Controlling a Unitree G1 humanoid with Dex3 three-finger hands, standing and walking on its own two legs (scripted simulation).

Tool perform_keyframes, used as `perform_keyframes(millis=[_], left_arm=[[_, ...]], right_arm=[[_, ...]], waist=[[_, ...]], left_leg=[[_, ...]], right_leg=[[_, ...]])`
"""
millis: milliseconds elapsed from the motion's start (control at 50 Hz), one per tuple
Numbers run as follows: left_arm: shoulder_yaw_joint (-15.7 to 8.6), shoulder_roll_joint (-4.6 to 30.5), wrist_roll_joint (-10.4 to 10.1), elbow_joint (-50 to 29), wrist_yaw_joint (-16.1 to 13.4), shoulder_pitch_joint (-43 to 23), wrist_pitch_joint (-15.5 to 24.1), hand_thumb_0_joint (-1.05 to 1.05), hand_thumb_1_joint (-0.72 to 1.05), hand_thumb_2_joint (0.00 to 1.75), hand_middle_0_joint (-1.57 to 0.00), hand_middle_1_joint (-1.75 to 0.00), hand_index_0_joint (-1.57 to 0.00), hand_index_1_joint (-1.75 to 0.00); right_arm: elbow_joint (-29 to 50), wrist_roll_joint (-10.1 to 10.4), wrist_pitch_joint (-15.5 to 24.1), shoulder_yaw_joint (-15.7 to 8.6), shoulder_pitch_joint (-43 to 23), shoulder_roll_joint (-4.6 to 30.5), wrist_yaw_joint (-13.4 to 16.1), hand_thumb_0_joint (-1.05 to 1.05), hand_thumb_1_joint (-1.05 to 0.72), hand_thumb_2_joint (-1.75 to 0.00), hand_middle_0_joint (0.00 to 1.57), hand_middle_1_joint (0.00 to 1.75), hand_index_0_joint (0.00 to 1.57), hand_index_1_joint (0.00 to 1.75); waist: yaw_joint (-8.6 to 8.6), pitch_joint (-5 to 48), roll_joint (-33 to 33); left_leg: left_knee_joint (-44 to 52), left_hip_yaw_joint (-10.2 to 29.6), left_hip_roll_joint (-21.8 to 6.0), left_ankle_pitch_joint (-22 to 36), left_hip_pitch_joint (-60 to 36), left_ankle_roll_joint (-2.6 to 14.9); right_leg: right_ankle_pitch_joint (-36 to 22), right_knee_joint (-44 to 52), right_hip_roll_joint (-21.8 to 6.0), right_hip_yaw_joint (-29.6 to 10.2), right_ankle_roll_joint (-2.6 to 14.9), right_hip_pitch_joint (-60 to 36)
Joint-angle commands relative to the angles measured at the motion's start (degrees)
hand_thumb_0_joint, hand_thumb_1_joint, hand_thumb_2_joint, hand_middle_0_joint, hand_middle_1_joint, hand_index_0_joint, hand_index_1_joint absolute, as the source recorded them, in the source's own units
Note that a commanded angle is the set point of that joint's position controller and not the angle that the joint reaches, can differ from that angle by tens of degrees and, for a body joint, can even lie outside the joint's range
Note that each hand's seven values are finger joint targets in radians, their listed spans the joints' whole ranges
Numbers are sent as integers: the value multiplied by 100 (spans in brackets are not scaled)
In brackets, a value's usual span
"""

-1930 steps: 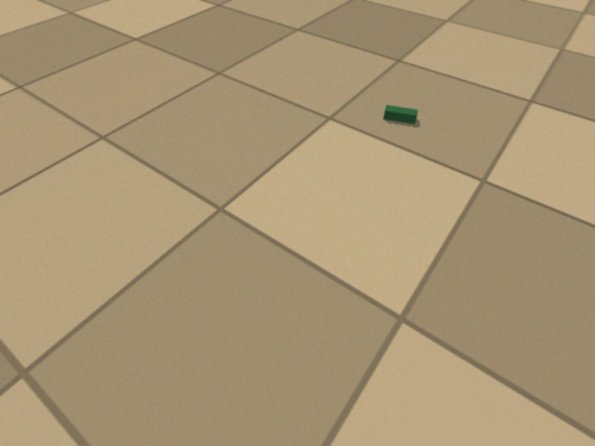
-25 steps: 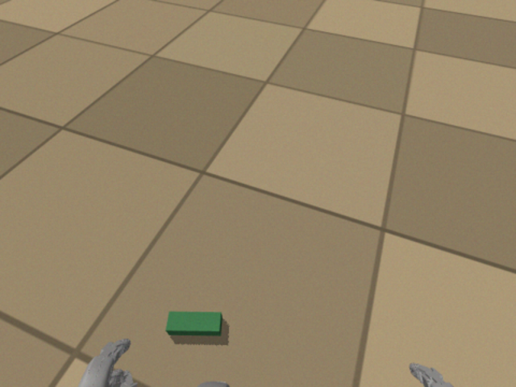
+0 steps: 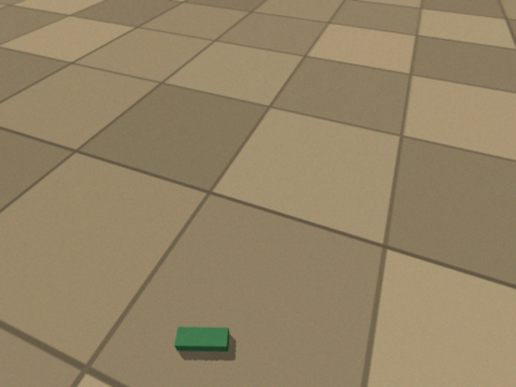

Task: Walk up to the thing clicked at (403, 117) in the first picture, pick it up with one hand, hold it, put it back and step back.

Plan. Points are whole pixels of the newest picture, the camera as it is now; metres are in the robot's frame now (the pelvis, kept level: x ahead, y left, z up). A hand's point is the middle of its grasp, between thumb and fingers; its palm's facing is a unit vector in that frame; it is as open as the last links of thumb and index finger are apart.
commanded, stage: stand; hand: left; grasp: from above
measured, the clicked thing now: (202, 339) +0.42 +0.25 -0.75
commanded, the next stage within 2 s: step back in 1.78 s
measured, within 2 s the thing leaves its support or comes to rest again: neither
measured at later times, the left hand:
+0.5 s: hand out of the picture +0.03 +0.22 -0.16, palm faces +0.02 -0.94 -0.33, open 7.4 cm
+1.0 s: hand out of the picture +0.06 +0.17 -0.17, palm faces +0.01 -0.97 -0.25, open 7.4 cm
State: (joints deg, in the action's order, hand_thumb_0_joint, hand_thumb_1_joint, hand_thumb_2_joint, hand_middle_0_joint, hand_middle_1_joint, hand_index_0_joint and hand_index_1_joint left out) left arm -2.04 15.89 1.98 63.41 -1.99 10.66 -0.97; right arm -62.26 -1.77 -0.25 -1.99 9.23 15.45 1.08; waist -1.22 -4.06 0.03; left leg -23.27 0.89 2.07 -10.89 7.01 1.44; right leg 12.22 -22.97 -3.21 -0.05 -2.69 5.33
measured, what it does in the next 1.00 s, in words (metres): stands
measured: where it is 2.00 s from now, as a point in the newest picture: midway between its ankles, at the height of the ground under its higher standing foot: outside the picture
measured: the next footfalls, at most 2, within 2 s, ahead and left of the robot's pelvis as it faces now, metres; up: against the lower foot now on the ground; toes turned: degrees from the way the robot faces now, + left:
none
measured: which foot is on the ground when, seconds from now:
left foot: down 0.00-1.00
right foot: down 0.00-1.00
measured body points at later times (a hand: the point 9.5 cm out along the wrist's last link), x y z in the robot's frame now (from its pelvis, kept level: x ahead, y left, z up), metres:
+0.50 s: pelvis +0.00 -0.02 +0.00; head +0.00 -0.03 +0.45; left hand +0.03 +0.27 -0.14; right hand +0.05 -0.30 -0.14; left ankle +0.03 +0.10 -0.74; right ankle +0.01 -0.15 -0.74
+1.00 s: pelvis +0.02 -0.03 +0.00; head +0.02 -0.03 +0.45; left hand +0.06 +0.22 -0.15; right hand +0.05 -0.28 -0.15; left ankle +0.03 +0.10 -0.74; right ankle +0.01 -0.15 -0.74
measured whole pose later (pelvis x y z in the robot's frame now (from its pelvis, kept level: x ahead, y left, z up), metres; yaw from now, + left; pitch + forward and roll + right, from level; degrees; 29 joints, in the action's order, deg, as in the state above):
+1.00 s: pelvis +0.02 -0.03 +0.00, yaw -1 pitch -4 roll +0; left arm -1.0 11.8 1.1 67.2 -1.5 9.4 0.0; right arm -66.8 -0.9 -0.3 -0.1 9.6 13.3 1.0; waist 0.1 -3.2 -0.7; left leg -19.0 1.2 -0.7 -10.3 5.2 -1.0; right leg 11.5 -19.0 -0.4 0.2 -0.4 3.9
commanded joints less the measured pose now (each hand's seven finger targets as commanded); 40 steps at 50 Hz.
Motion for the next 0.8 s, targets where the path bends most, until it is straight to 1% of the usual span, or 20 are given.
perform_keyframes(millis=[0,20,40,140,160,180,200,260,300,320,360,460,540,560,620,660,680,700,740,780], left_arm=[[-180,1031,6,-204,-40,-83,162,0,90,90,-20,-30,-20,-30],[-194,1090,4,-227,-39,-180,165,0,90,90,-20,-30,-20,-30],[-189,1065,-5,-211,-45,-201,165,0,90,90,-20,-30,-20,-30],[-168,1113,-11,-130,-19,-130,175,0,90,90,-20,-30,-20,-30],[-184,1161,-19,-140,-9,-190,165,0,90,90,-20,-30,-20,-30],[-188,1160,-18,-125,-7,-165,167,0,90,90,-20,-30,-20,-30],[-170,1131,-24,-106,-3,-105,178,0,90,90,-20,-30,-20,-30],[-176,1164,-37,-92,12,-155,183,0,90,90,-20,-30,-20,-30],[-163,1176,-40,-65,16,-141,187,0,90,90,-20,-30,-20,-30],[-156,1147,-39,-64,20,-170,181,0,90,90,-20,-30,-20,-30],[-152,1167,-50,-74,12,-148,214,0,90,90,-20,-30,-20,-30],[-162,1175,-89,-59,6,-250,230,0,90,90,-20,-30,-20,-30],[-96,916,-113,45,22,-172,162,0,90,90,-20,-30,-20,-30],[-92,928,-106,48,22,-142,168,0,90,90,-20,-30,-20,-30],[-77,854,-93,85,19,-126,158,0,90,90,-20,-30,-20,-30],[-61,754,-111,125,16,-103,160,0,90,90,-20,-30,-20,-30],[-76,808,-113,85,14,-103,174,0,90,90,-20,-30,-20,-30],[-91,861,-109,76,6,-181,176,0,90,90,-20,-30,-20,-30],[-76,769,-111,82,5,-137,193,0,90,90,-20,-30,-20,-30],[-62,622,-117,151,1,-83,166,0,90,90,-20,-30,-20,-30]], right_arm=[[309,25,122,-240,-260,1117,71,0,-90,-90,20,30,20,30],[284,21,125,-241,-210,1120,69,0,-90,-90,20,30,20,30],[252,18,115,-233,-207,1136,62,0,-90,-90,20,30,20,30],[225,21,94,-224,-283,1167,35,0,-90,-90,20,30,20,30],[216,20,83,-220,-225,1202,34,0,-90,-90,20,30,20,30],[220,19,83,-218,-268,1186,31,0,-90,-90,20,30,20,30],[224,30,96,-211,-300,1196,28,0,-90,-90,20,30,20,30],[198,26,95,-181,-249,1184,22,0,-90,-90,20,30,20,30],[183,50,92,-164,-244,1168,15,0,-90,-90,20,30,20,30],[143,45,87,-151,-168,1169,16,0,-90,-90,20,30,20,30],[174,62,109,-156,-247,1193,10,0,-90,-90,20,30,20,30],[94,67,131,-88,-143,1149,24,0,-90,-90,20,30,20,30],[-21,82,89,6,-66,926,31,0,-90,-90,20,30,20,30],[-20,83,90,-11,-94,997,31,0,-90,-90,20,30,20,30],[-61,89,76,20,-62,892,31,0,-90,-90,20,30,20,30],[-123,99,88,35,-16,813,49,0,-90,-90,20,30,20,30],[-115,90,97,30,-27,887,50,0,-90,-90,20,30,20,30],[-132,93,94,34,0,856,53,0,-90,-90,20,30,20,30],[-136,94,108,23,-31,860,58,0,-90,-90,20,30,20,30],[-205,92,84,55,8,710,75,0,-90,-90,20,30,20,30]], waist=[[15,17,-28],[60,40,-14],[51,-59,-96],[31,-139,-30],[77,-175,-156],[45,-133,-154],[33,-1,-113],[63,-44,-112],[73,-28,8],[93,-121,-32],[70,77,91],[131,240,19],[109,85,9],[88,51,5],[99,62,93],[106,255,9],[84,235,-7],[113,144,61],[98,360,19],[72,316,-7]], left_leg=[[778,767,-668,-351,216,43],[817,752,-667,-363,181,27],[842,785,-691,-549,307,34],[851,771,-669,-742,354,25],[936,808,-696,-1052,501,36],[920,799,-695,-1037,485,35],[845,769,-702,-768,321,46],[872,775,-704,-929,444,40],[807,737,-690,-730,317,39],[818,741,-674,-826,403,27],[686,690,-686,-246,170,53],[624,588,-718,360,-38,42],[736,562,-699,151,106,20],[746,581,-698,213,99,10],[738,552,-712,401,39,3],[703,505,-737,765,-121,-10],[634,481,-735,851,-136,-10],[721,504,-738,759,-4,-27],[617,462,-754,1108,-169,-14],[647,434,-737,943,-150,-18]], right_leg=[[17,559,-277,-309,275,198],[43,552,-271,-311,269,246],[116,560,-260,-292,260,210],[465,705,-261,-353,265,355],[542,647,-234,-336,268,333],[517,634,-248,-352,286,304],[399,660,-287,-387,312,285],[473,652,-275,-400,301,296],[573,723,-303,-453,325,401],[660,741,-272,-443,316,439],[333,774,-350,-482,336,330],[-399,715,-371,-484,338,163],[-169,737,-290,-425,343,167],[-143,770,-280,-423,331,189],[-255,777,-273,-408,328,204],[-739,720,-304,-428,351,37],[-888,729,-310,-429,331,47],[-737,733,-289,-416,323,38],[-1215,691,-322,-415,315,-95],[-1099,715,-299,-409,318,-97]])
